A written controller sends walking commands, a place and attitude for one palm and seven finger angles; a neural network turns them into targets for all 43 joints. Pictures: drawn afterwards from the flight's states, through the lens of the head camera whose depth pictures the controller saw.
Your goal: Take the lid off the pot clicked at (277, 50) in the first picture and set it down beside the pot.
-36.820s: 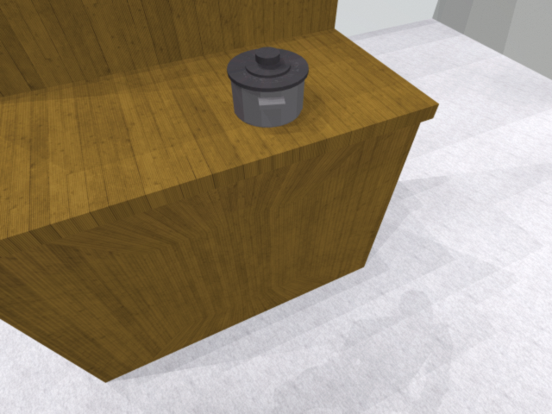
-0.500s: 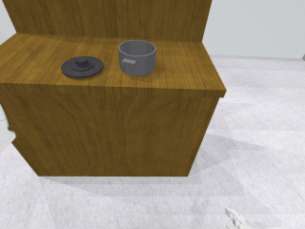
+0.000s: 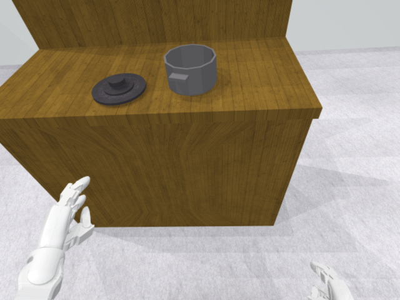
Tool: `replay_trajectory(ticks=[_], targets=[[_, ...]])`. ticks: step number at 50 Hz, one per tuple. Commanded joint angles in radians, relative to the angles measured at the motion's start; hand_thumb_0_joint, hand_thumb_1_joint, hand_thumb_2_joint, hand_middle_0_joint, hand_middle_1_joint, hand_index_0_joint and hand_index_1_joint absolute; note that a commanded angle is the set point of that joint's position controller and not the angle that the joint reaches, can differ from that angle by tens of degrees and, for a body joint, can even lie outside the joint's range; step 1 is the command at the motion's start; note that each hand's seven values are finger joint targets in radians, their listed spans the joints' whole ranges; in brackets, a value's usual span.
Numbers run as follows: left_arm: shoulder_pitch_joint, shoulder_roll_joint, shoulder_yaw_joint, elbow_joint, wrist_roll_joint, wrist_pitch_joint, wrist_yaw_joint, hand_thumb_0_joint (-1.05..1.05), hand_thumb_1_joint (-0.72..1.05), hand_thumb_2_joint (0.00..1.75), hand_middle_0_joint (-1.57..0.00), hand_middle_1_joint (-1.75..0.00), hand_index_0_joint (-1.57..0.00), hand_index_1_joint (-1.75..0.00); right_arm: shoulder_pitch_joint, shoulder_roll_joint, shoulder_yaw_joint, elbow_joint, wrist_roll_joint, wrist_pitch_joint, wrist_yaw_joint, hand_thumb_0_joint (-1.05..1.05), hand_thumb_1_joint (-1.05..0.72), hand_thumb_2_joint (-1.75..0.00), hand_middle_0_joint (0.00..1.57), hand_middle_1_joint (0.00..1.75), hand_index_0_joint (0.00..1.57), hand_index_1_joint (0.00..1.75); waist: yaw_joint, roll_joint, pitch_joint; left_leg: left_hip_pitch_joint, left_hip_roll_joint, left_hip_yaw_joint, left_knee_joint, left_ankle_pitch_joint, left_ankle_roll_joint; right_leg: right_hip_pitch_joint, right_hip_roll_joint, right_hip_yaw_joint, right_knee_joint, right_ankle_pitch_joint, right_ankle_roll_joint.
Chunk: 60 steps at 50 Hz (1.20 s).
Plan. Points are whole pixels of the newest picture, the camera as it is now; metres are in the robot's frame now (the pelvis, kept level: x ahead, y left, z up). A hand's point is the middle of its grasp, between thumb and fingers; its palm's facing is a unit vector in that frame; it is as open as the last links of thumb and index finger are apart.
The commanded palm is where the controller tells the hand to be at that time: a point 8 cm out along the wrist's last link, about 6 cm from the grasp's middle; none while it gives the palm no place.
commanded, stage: stop stepping back and stand still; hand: left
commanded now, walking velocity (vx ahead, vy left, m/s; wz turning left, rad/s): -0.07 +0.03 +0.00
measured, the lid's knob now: (116, 80) +0.71 +0.29 +0.08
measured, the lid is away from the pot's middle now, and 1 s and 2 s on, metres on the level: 0.24 0.24 0.24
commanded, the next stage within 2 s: let the arm hang, fingers relaxed in 1.02 s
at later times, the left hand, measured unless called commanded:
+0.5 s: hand out of the picture -0.01 +0.18 -0.16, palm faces +0.01 -0.96 -0.28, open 7.3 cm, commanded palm none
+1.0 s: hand out of the picture +0.06 +0.15 -0.16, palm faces +0.04 -0.98 -0.21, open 7.2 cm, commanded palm none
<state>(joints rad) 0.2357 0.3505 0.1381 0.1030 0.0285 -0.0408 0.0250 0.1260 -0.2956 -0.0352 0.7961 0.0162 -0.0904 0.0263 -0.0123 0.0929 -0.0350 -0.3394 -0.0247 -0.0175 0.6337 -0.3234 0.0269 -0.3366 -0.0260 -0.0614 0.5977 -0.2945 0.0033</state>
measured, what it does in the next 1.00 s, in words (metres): stands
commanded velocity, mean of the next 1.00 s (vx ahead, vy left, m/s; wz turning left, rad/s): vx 0.00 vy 0.00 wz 0.00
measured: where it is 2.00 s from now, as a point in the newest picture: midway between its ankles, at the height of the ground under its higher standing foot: outside the picture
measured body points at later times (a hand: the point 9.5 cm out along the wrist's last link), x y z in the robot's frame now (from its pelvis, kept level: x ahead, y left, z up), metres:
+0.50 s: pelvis +0.00 -0.03 +0.01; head +0.02 -0.04 +0.46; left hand -0.01 +0.23 -0.14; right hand -0.03 -0.25 -0.15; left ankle +0.00 +0.10 -0.73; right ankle +0.01 -0.12 -0.73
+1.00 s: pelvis +0.02 -0.03 +0.01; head +0.04 -0.03 +0.46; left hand +0.06 +0.20 -0.14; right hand +0.00 -0.24 -0.15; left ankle +0.00 +0.10 -0.73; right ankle +0.01 -0.12 -0.73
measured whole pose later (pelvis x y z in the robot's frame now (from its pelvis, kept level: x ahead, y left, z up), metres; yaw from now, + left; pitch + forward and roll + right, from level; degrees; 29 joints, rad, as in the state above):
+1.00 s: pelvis +0.02 -0.03 +0.01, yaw -1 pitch -1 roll +0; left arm 0.22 0.15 0.03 1.10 0.00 0.01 0.05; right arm 0.33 -0.12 -0.03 1.09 -0.01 0.00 -0.04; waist -0.02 0.02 0.03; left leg -0.17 0.01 -0.02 0.48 -0.30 -0.01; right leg -0.18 0.02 -0.07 0.45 -0.27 -0.03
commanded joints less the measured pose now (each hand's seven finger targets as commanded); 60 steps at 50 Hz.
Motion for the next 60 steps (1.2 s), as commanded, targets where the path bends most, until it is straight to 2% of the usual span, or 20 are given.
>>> replay_trajectory(ticks=[1, 3, 5, 8, 13, 17, 19, 23, 25, 28, 31, 33, 34, 38, 41, 44, 48, 55, 57, 60], targets=[[-0.041, 0.091, -0.034, 0.259, 0.007, 0.019, -0.011, 0.0, 0.9, 0.9, -0.2, -0.3, -0.2, -0.3, 0.076, -0.155, -0.07, -0.063, -0.013, 0.031, -0.024, 0.0, -0.9, -0.9, 0.2, 0.3, 0.2, 0.3, -0.028, -0.4, -0.117, 0.058, 0.079, -0.072, 0.025, 0.42, 0.021, 0.13, -0.149, 0.136, -0.054, 0.488, -0.119], [-0.076, 0.085, -0.059, 0.383, -0.004, 0.036, -0.008, 0.0, 0.9, 0.9, -0.2, -0.3, -0.2, -0.3, 0.08, -0.125, -0.054, -0.044, -0.023, 0.057, -0.032, 0.0, -0.9, -0.9, 0.2, 0.3, 0.2, 0.3, -0.029, -0.326, -0.089, 0.066, 0.074, -0.069, -0.019, 0.326, 0.02, 0.127, -0.155, 0.15, -0.087, 0.403, -0.105], [-0.075, 0.069, -0.082, 0.489, -0.012, 0.051, -0.006, 0.0, 0.9, 0.9, -0.2, -0.3, -0.2, -0.3, 0.072, -0.091, -0.032, -0.021, -0.033, 0.075, -0.034, 0.0, -0.9, -0.9, 0.2, 0.3, 0.2, 0.3, -0.019, -0.133, -0.039, 0.056, 0.09, -0.088, -0.097, 0.267, 0.019, 0.112, -0.126, 0.146, -0.115, 0.234, -0.077], [-0.043, 0.052, -0.1, 0.63, -0.022, 0.054, -0.007, 0.0, 0.9, 0.9, -0.2, -0.3, -0.2, -0.3, 0.063, -0.072, -0.011, 0.017, -0.038, 0.084, -0.038, 0.0, -0.9, -0.9, 0.2, 0.3, 0.2, 0.3, 0.006, 0.041, -0.004, 0.015, 0.106, -0.103, -0.185, 0.243, 0.012, 0.177, -0.082, 0.123, -0.129, 0.173, -0.048], [0.004, 0.01, -0.097, 0.777, -0.025, 0.048, -0.006, 0.0, 0.9, 0.9, -0.2, -0.3, -0.2, -0.3, 0.151, -0.035, -0.011, 0.084, -0.037, 0.093, -0.049, 0.0, -0.9, -0.9, 0.2, 0.3, 0.2, 0.3, 0.002, 0.112, -0.027, 0.031, 0.097, -0.084, -0.202, 0.091, 0.008, 0.212, -0.078, 0.122, -0.204, 0.062, -0.064], [-0.004, -0.002, -0.109, 0.846, -0.028, 0.049, -0.005, 0.0, 0.9, 0.9, -0.2, -0.3, -0.2, -0.3, 0.231, -0.018, -0.013, 0.132, -0.034, 0.108, -0.05, 0.0, -0.9, -0.9, 0.2, 0.3, 0.2, 0.3, -0.009, -0.003, 0.031, 0.029, 0.094, -0.082, -0.21, 0.002, 0.012, 0.163, -0.07, 0.136, -0.269, -0.078, -0.064], [0.0, -0.013, -0.112, 0.877, -0.028, 0.047, -0.002, 0.0, 0.9, 0.9, -0.2, -0.3, -0.2, -0.3, 0.26, -0.005, -0.013, 0.152, -0.033, 0.112, -0.051, 0.0, -0.9, -0.9, 0.2, 0.3, 0.2, 0.3, -0.013, -0.076, 0.059, 0.041, 0.091, -0.074, -0.202, 0.012, 0.012, 0.136, -0.072, 0.142, -0.296, -0.103, -0.065], [0.017, -0.043, -0.114, 0.919, -0.029, 0.044, 0.007, 0.0, 0.9, 0.9, -0.2, -0.3, -0.2, -0.3, 0.307, 0.026, -0.009, 0.198, -0.031, 0.113, -0.053, 0.0, -0.9, -0.9, 0.2, 0.3, 0.2, 0.3, -0.014, -0.157, 0.103, 0.047, 0.086, -0.063, -0.197, 0.043, 0.013, 0.111, -0.073, 0.148, -0.321, -0.115, -0.06], [0.022, -0.053, -0.114, 0.932, -0.029, 0.045, 0.011, 0.0, 0.9, 0.9, -0.2, -0.3, -0.2, -0.3, 0.32, 0.045, -0.007, 0.217, -0.032, 0.114, -0.054, 0.0, -0.9, -0.9, 0.2, 0.3, 0.2, 0.3, -0.018, -0.151, 0.132, 0.049, 0.091, -0.064, -0.208, 0.037, 0.015, 0.081, -0.067, 0.144, -0.321, -0.127, -0.061], [0.042, -0.075, -0.111, 0.947, -0.031, 0.041, 0.015, 0.0, 0.9, 0.9, -0.2, -0.3, -0.2, -0.3, 0.325, 0.058, -0.005, 0.237, -0.032, 0.105, -0.057, 0.0, -0.9, -0.9, 0.2, 0.3, 0.2, 0.3, -0.008, -0.153, 0.106, 0.047, 0.103, -0.066, -0.228, 0.084, 0.018, 0.131, -0.056, 0.123, -0.286, -0.039, -0.054], [0.049, -0.09, -0.109, 0.957, -0.031, 0.041, 0.016, 0.0, 0.9, 0.9, -0.2, -0.3, -0.2, -0.3, 0.318, 0.074, -0.003, 0.252, -0.031, 0.097, -0.061, 0.0, -0.9, -0.9, 0.2, 0.3, 0.2, 0.3, 0.002, -0.112, 0.109, 0.039, 0.115, -0.074, -0.248, 0.123, 0.022, 0.157, -0.047, 0.104, -0.248, 0.043, -0.051], [0.059, -0.102, -0.107, 0.962, -0.031, 0.037, 0.018, 0.0, 0.9, 0.9, -0.2, -0.3, -0.2, -0.3, 0.313, 0.078, -0.003, 0.261, -0.029, 0.09, -0.065, 0.0, -0.9, -0.9, 0.2, 0.3, 0.2, 0.3, 0.004, -0.107, 0.073, 0.061, 0.118, -0.069, -0.242, 0.176, 0.02, 0.188, -0.05, 0.096, -0.227, 0.122, -0.049], [0.054, -0.103, -0.106, 0.962, -0.029, 0.038, 0.02, 0.0, 0.9, 0.9, -0.2, -0.3, -0.2, -0.3, 0.31, 0.086, -0.004, 0.263, -0.027, 0.09, -0.066, 0.0, -0.9, -0.9, 0.2, 0.3, 0.2, 0.3, 0.005, -0.097, 0.098, 0.053, 0.119, -0.07, -0.247, 0.177, 0.02, 0.176, -0.047, 0.087, -0.222, 0.127, -0.049], [0.049, -0.122, -0.099, 0.968, -0.029, 0.036, 0.02, 0.0, 0.9, 0.9, -0.2, -0.3, -0.2, -0.3, 0.308, 0.1, -0.006, 0.276, -0.029, 0.084, -0.071, 0.0, -0.9, -0.9, 0.2, 0.3, 0.2, 0.3, 0.004, -0.066, 0.08, 0.069, 0.122, -0.067, -0.248, 0.216, 0.02, 0.198, -0.049, 0.079, -0.205, 0.177, -0.047], [0.04, -0.124, -0.097, 0.969, -0.028, 0.038, 0.018, 0.0, 0.9, 0.9, -0.2, -0.3, -0.2, -0.3, 0.303, 0.105, -0.007, 0.278, -0.03, 0.085, -0.073, 0.0, -0.9, -0.9, 0.2, 0.3, 0.2, 0.3, 0.004, -0.029, 0.105, 0.065, 0.127, -0.072, -0.256, 0.208, 0.023, 0.187, -0.044, 0.077, -0.205, 0.168, -0.045], [0.04, -0.123, -0.097, 0.97, -0.027, 0.037, 0.018, 0.0, 0.9, 0.9, -0.2, -0.3, -0.2, -0.3, 0.296, 0.107, -0.009, 0.277, -0.029, 0.086, -0.074, 0.0, -0.9, -0.9, 0.2, 0.3, 0.2, 0.3, 0.002, -0.058, 0.113, 0.075, 0.122, -0.067, -0.251, 0.206, 0.02, 0.181, -0.047, 0.08, -0.213, 0.174, -0.046], [0.039, -0.121, -0.095, 0.97, -0.028, 0.031, 0.018, 0.0, 0.9, 0.9, -0.2, -0.3, -0.2, -0.3, 0.297, 0.097, -0.011, 0.277, -0.028, 0.083, -0.075, 0.0, -0.9, -0.9, 0.2, 0.3, 0.2, 0.3, -0.003, -0.084, 0.065, 0.116, 0.117, -0.049, -0.228, 0.267, 0.015, 0.212, -0.059, 0.084, -0.209, 0.257, -0.047], [0.037, -0.118, -0.097, 0.974, -0.027, 0.033, 0.018, 0.0, 0.9, 0.9, -0.2, -0.3, -0.2, -0.3, 0.28, 0.093, -0.01, 0.276, -0.027, 0.089, -0.076, 0.0, -0.9, -0.9, 0.2, 0.3, 0.2, 0.3, -0.006, -0.084, 0.105, 0.128, 0.115, -0.042, -0.231, 0.243, 0.014, 0.186, -0.059, 0.094, -0.227, 0.239, -0.046], [0.045, -0.118, -0.097, 0.975, -0.028, 0.029, 0.019, 0.0, 0.9, 0.9, -0.2, -0.3, -0.2, -0.3, 0.28, 0.091, -0.011, 0.278, -0.026, 0.086, -0.076, 0.0, -0.9, -0.9, 0.2, 0.3, 0.2, 0.3, -0.006, -0.094, 0.068, 0.147, 0.114, -0.037, -0.222, 0.275, 0.012, 0.212, -0.064, 0.099, -0.223, 0.285, -0.047], [0.042, -0.117, -0.097, 0.974, -0.028, 0.03, 0.019, 0.0, 0.9, 0.9, -0.2, -0.3, -0.2, -0.3, 0.277, 0.09, -0.01, 0.279, -0.025, 0.087, -0.077, 0.0, -0.9, -0.9, 0.2, 0.3, 0.2, 0.3, -0.009, -0.075, 0.082, 0.149, 0.117, -0.037, -0.228, 0.269, 0.013, 0.202, -0.06, 0.096, -0.223, 0.274, -0.047]])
